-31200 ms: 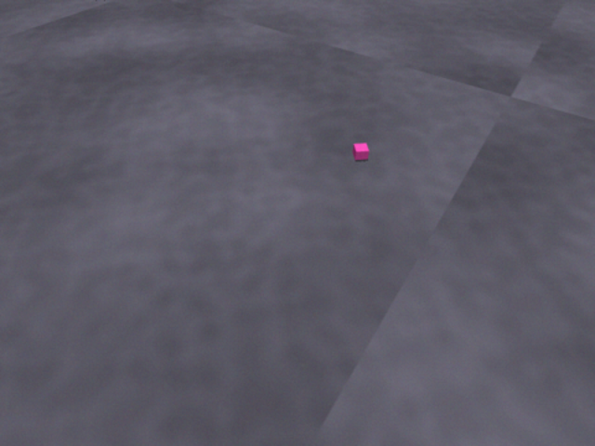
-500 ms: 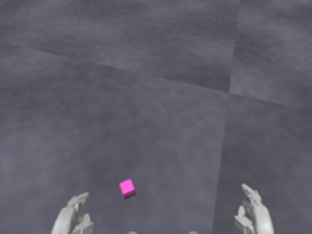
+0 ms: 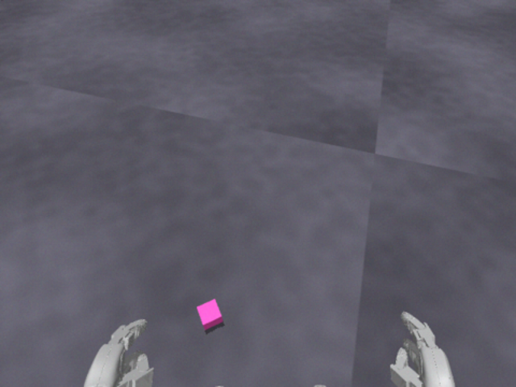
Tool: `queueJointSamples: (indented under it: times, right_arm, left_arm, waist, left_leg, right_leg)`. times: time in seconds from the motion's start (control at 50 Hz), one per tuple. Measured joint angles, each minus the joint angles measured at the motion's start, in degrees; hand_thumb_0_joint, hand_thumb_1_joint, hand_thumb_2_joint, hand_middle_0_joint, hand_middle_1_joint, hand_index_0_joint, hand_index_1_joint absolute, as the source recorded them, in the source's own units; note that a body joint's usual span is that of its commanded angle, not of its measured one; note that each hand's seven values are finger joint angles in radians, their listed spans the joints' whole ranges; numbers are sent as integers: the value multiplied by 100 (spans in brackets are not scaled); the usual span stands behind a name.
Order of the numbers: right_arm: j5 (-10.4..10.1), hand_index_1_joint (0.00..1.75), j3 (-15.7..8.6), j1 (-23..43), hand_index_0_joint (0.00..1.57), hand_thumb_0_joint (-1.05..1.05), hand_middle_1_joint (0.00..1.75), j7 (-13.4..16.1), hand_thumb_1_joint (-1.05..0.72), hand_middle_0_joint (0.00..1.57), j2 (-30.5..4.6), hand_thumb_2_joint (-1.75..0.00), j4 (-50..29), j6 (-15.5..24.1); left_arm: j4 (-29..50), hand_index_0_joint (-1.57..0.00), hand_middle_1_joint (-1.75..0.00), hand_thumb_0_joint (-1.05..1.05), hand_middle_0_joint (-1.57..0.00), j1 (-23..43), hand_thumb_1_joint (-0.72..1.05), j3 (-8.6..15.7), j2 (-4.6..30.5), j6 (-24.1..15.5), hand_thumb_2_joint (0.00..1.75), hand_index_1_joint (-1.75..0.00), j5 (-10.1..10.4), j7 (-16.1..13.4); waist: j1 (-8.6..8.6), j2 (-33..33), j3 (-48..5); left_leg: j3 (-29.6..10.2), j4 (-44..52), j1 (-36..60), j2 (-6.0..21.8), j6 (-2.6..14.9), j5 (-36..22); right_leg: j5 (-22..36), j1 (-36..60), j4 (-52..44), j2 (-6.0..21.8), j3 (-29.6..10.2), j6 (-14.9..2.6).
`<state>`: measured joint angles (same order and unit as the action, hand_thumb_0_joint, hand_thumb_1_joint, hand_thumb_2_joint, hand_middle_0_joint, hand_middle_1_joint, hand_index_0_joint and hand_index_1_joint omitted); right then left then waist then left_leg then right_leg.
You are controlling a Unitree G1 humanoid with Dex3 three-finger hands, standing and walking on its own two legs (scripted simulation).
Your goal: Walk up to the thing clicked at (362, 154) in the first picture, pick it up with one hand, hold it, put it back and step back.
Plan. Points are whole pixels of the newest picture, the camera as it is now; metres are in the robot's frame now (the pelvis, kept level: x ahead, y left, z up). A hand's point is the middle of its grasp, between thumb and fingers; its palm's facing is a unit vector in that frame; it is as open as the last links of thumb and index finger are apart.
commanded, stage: home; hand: left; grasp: from above
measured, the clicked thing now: (209, 314) +0.47 +0.19 -0.69
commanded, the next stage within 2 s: stand in 1.14 s
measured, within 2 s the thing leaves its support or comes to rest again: neither
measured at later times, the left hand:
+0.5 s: hand (147, 379) +0.16 +0.18 -0.05, palm faces +0.05 -0.98 -0.20, open 7.4 cm
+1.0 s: hand (151, 378) +0.16 +0.18 -0.05, palm faces +0.04 -0.98 -0.20, open 7.4 cm
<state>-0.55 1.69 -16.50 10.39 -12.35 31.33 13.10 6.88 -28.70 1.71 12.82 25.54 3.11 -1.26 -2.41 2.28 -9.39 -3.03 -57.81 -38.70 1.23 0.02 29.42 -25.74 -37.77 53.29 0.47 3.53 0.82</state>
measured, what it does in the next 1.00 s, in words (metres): stands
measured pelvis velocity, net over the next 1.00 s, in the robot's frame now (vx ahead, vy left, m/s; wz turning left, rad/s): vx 0.00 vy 0.00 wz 0.00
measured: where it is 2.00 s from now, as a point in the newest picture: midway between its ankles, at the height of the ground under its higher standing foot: outside the picture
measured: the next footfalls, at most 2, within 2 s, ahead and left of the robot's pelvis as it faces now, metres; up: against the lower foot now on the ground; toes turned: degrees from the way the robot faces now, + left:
none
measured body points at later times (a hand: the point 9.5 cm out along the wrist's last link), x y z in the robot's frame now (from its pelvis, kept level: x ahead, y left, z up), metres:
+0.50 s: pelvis +0.00 +0.00 +0.00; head +0.02 +0.01 +0.45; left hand +0.15 +0.23 -0.03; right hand +0.16 -0.24 -0.06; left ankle -0.01 +0.11 -0.68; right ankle +0.01 -0.13 -0.68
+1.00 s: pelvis +0.00 +0.00 +0.00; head +0.02 +0.01 +0.45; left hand +0.15 +0.23 -0.03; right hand +0.16 -0.25 -0.06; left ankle -0.01 +0.11 -0.68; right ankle +0.01 -0.13 -0.68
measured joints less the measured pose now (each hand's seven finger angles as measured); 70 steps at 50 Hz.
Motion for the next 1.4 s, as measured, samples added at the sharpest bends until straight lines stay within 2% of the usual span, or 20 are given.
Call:
queueJointSamples:
  times: [1.24, 1.28, 1.32, 1.34, 1.4]
  right_arm:
    - [-20, 30, -19, 16, 21, 1, 30, -12, -91, 21, 6, -89, -42, -13]
    - [313, 30, -109, 217, 21, 1, 30, -175, -91, 21, -21, -89, 290, -178]
    - [528, 30, -87, 466, 21, 1, 30, -450, -91, 21, -139, -89, 771, -556]
    - [573, 30, -86, 551, 21, 1, 30, -570, -90, 21, -194, -89, 953, -704]
    - [488, 30, -185, 659, 21, 1, 30, -815, -90, 21, -282, -89, 1314, -930]
  left_arm:
    - [40, -20, -30, 1, -20, -29, 91, 1, 15, 0, 89, -30, 4, 2]
    - [-751, -20, -30, 1, -20, 434, 91, -117, 92, -693, 89, -30, -274, -37]
    - [-1854, -21, -30, 1, -20, 1005, 91, -134, 160, -1301, 89, -30, -488, -53]
    - [-2310, -21, -30, 1, -20, 1216, 91, -119, 191, -1499, 89, -30, -549, -52]
    - [-3290, -21, -30, 1, -20, 1545, 91, -41, 299, -1875, 89, -30, -606, -27]
  waist:
    - [7, 11, -4]
    - [127, -95, 381]
    - [265, -226, 646]
    - [302, -259, 745]
    - [358, -337, 975]
  left_leg:
    - [-14, -39, -16, 11, -11, 35]
    - [50, 110, 341, -42, 17, -35]
    - [130, 379, 676, -113, 39, -174]
    - [145, 505, 807, -137, 45, -241]
    - [201, 872, 1170, -195, 63, -422]
  right_leg:
    - [-34, -16, 38, -16, 5, -9]
    - [-12, 290, -18, 38, -54, -14]
    - [60, 555, -153, 108, -129, -24]
    - [106, 670, -242, 131, -142, -20]
    - [237, 977, -502, 189, -195, 10]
